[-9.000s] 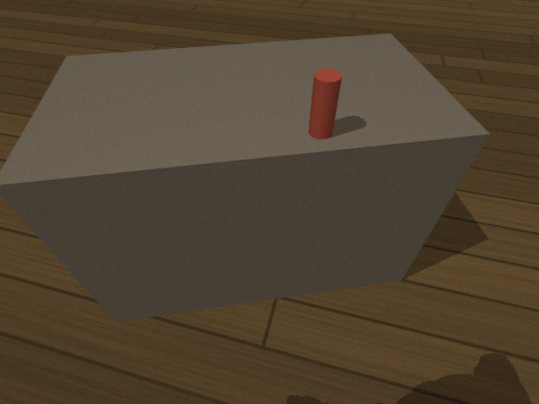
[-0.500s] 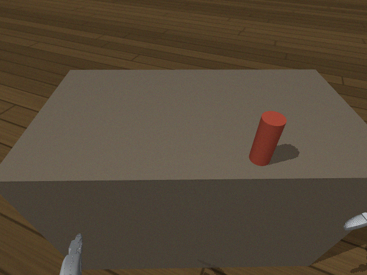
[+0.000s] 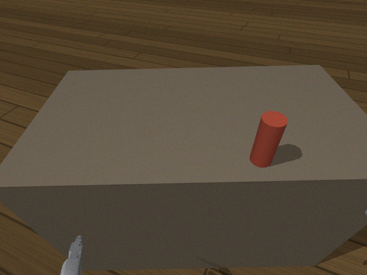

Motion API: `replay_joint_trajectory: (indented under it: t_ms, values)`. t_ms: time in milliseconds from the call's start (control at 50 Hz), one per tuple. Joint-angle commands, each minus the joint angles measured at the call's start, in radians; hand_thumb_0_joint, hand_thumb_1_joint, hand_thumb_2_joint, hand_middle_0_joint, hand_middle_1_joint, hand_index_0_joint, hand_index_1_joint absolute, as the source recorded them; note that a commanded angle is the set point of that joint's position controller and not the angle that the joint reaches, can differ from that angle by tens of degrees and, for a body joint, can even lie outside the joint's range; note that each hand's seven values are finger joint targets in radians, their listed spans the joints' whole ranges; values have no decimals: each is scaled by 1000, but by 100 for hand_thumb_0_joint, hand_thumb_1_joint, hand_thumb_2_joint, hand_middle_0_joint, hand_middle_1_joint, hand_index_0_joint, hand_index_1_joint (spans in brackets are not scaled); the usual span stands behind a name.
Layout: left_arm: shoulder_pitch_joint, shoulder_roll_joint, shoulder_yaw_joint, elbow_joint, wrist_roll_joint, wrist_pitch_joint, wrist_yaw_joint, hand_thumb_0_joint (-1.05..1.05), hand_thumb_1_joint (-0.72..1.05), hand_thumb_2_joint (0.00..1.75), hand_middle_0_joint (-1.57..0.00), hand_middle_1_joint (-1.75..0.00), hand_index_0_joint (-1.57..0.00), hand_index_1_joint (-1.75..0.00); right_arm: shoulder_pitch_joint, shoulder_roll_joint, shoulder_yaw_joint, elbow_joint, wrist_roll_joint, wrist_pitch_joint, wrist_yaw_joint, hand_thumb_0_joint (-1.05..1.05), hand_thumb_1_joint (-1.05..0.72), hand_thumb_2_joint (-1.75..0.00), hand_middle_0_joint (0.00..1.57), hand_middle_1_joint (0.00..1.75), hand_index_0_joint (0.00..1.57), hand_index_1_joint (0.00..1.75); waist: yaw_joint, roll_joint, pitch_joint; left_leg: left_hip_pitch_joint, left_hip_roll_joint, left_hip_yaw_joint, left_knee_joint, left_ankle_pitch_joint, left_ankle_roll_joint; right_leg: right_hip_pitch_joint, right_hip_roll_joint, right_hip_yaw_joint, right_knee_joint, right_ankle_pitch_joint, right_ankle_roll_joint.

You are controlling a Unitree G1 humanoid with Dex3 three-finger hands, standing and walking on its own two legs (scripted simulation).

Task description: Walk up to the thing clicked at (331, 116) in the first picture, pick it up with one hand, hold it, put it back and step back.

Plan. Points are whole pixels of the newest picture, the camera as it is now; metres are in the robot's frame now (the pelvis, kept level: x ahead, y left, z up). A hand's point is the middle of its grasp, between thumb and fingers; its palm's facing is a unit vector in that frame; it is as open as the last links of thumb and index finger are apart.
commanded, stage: go down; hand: right
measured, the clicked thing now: (266, 140) +0.45 -0.20 +0.05
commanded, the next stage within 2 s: none
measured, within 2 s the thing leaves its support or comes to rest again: neither
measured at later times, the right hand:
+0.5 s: hand out of the picture +0.32 -0.37 +0.16, palm faces +0.16 +0.99 -0.02, open 17.6 cm
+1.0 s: hand out of the picture +0.35 -0.39 +0.16, palm faces +0.16 +0.99 +0.00, open 17.6 cm
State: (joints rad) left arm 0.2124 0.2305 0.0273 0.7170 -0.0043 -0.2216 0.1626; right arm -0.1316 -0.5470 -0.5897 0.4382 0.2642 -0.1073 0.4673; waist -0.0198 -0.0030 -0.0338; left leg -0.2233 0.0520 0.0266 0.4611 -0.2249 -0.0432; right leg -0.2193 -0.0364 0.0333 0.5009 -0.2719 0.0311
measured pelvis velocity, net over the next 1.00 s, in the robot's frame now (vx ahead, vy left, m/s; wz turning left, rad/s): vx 0.00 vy -0.01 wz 0.01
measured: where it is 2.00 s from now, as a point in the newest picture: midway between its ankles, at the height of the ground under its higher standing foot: outside the picture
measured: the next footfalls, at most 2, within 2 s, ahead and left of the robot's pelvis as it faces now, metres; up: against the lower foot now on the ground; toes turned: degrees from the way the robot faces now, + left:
none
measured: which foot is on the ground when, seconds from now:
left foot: down 0.00-1.00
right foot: down 0.00-1.00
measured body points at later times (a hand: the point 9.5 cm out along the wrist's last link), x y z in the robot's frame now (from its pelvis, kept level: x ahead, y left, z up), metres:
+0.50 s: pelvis -0.01 +0.00 -0.01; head +0.01 -0.01 +0.44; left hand +0.14 +0.26 -0.08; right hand +0.31 -0.42 +0.16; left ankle +0.01 +0.15 -0.74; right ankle +0.00 -0.14 -0.74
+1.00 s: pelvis +0.00 -0.01 -0.01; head +0.03 -0.02 +0.44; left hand +0.15 +0.26 -0.08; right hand +0.33 -0.44 +0.16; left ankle +0.01 +0.15 -0.74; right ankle +0.00 -0.14 -0.74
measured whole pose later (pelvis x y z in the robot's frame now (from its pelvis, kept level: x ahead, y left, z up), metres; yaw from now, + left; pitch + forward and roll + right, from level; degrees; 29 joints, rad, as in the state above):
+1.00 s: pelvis +0.00 -0.01 -0.01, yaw +1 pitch +6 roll +2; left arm 0.24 0.26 -0.05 0.64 0.00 -0.26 0.22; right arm -0.51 -0.83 -0.67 0.94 0.25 -0.06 0.65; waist 0.05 0.00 -0.07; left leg -0.40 0.04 0.02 0.54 -0.25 -0.05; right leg -0.42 -0.05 0.04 0.64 -0.33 0.03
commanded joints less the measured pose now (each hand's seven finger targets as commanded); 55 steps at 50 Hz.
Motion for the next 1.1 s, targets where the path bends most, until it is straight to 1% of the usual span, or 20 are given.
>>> replay_joint_trajectory:
  t_ms: [0,100,180,200,220,260,360,480,520,540,560,600,640,720,740,780,840,940,1060,1080]
  values:
    - [-88,129,25,-115,-10,-59,31,0,-56,5,-5,-5,-5,-5,-385,-401,-93,-123,51,-36,40,0,52,-5,4,5,5,5,42,-130,-125,5,-50,35,-45,172,36,16,44,-30,-74,177,-35]
    - [-109,156,12,-130,-11,-76,50,0,-56,5,-5,-5,-5,-5,-469,-427,-65,16,61,15,117,0,53,-6,4,5,5,5,46,-109,-170,-11,-46,31,-35,165,36,11,44,-22,-62,172,-39]
    - [-53,195,31,-134,-10,-79,54,0,-55,4,-6,-5,-6,-5,-498,-495,-103,109,68,37,147,0,55,-6,3,5,4,5,37,-75,-225,-6,-44,35,-21,189,32,10,45,-14,-40,207,-38]
    - [-64,232,61,-172,-9,-83,60,0,-56,5,-5,-5,-5,-5,-506,-517,-118,113,67,40,148,0,56,-6,3,5,4,5,34,-52,-241,-2,-48,38,-17,196,34,15,40,-13,-41,221,-38]
    - [-34,183,21,-117,-8,-78,56,0,-56,5,-6,-5,-5,-6,-496,-495,-94,155,62,45,153,0,54,-6,4,5,4,5,27,-80,-207,-11,-48,38,-17,174,36,-2,42,-14,-42,200,-36]
    - [-90,214,40,-193,-10,-84,58,0,-56,5,-5,-5,-5,-5,-553,-575,-143,129,59,27,149,0,58,-6,3,5,4,5,13,-55,-230,-4,-51,38,-13,171,38,-17,38,-9,-39,202,-36]
    - [-113,120,-59,-129,-5,-77,51,0,-56,6,-5,-5,-5,-6,-588,-608,-133,183,40,0,155,0,57,-6,4,5,4,5,-9,-125,-214,-5,-47,19,-5,133,44,-82,41,-18,-25,158,-36]
    - [-93,224,14,-163,2,-83,77,0,-56,5,-6,-6,-5,-6,-645,-644,-121,219,39,-3,182,0,56,-7,3,6,4,6,52,-157,-301,-25,-52,12,3,148,47,-33,37,-16,-10,162,-34]
    - [-45,204,3,-118,3,-81,80,0,-56,5,-6,-6,-5,-6,-660,-623,-101,229,41,2,191,0,55,-6,4,5,4,5,62,-159,-285,-38,-48,10,3,154,45,-34,43,-20,-2,161,-38]
    - [-105,234,17,-225,-1,-94,84,0,-56,5,-6,-6,-5,-6,-683,-649,-128,213,48,-4,188,0,56,-7,4,6,4,6,61,-119,-314,-34,-52,16,4,166,43,-22,36,-16,4,174,-39]
    - [-44,215,13,-156,2,-90,83,0,-57,6,-6,-5,-5,-6,-640,-653,-121,278,34,3,187,0,58,-7,3,6,4,6,62,-123,-277,-40,-48,16,9,178,43,-44,41,-20,7,185,-40]
    - [-66,154,-43,-179,-1,-92,77,0,-56,6,-5,-5,-5,-6,-664,-630,-100,276,31,-3,188,0,59,-6,3,5,4,5,54,-107,-219,-73,-53,19,2,132,42,-76,39,-20,4,139,-40]
    - [-23,152,-35,-165,1,-93,76,0,-56,6,-5,-5,-5,-6,-636,-609,-87,314,27,-1,190,0,59,-6,3,6,4,6,69,-88,-212,-80,-52,16,-1,114,37,-91,43,-18,0,110,-45]
    - [-9,186,-11,-165,3,-91,77,0,-56,6,-5,-5,-5,-5,-655,-672,-113,300,33,-1,197,0,61,-6,3,6,4,6,58,-141,-255,-80,-57,23,27,173,45,-70,34,-14,15,196,-33]
    - [-19,170,-29,-160,2,-89,72,0,-56,6,-5,-5,-5,-6,-660,-672,-110,292,31,-1,197,0,60,-6,3,6,4,6,48,-171,-243,-84,-57,22,30,171,49,-75,33,-15,16,208,-29]
    - [-46,208,7,-204,3,-98,75,0,-56,6,-5,-5,-5,-5,-681,-673,-122,287,39,-7,196,0,60,-6,3,6,4,6,61,-153,-268,-82,-56,22,32,172,49,-64,30,-12,27,203,-30]
    - [-59,191,-20,-203,3,-98,73,0,-56,6,-5,-5,-5,-5,-717,-723,-144,252,32,-17,186,0,60,-6,3,6,4,6,47,-197,-304,-73,-55,20,41,181,53,-52,30,-13,41,230,-26]
    - [-31,219,6,-241,5,-93,80,0,-56,6,-5,-5,-5,-6,-709,-718,-144,271,29,-13,182,0,53,-6,5,5,5,5,59,-185,-374,-61,-64,29,59,235,54,-6,19,-5,70,361,-19]
    - [-32,159,-49,-224,2,-85,72,0,-56,6,-5,-5,-5,-6,-680,-712,-126,333,15,11,194,0,53,-7,5,5,5,5,54,-157,-284,-64,-60,23,46,186,51,-106,27,-15,48,226,-30]
    - [-35,181,-27,-241,0,-83,72,0,-56,6,-5,-5,-5,-5,-684,-721,-134,331,17,11,197,0,54,-6,5,5,5,5,54,-154,-294,-67,-59,21,46,184,52,-99,27,-16,48,223,-30]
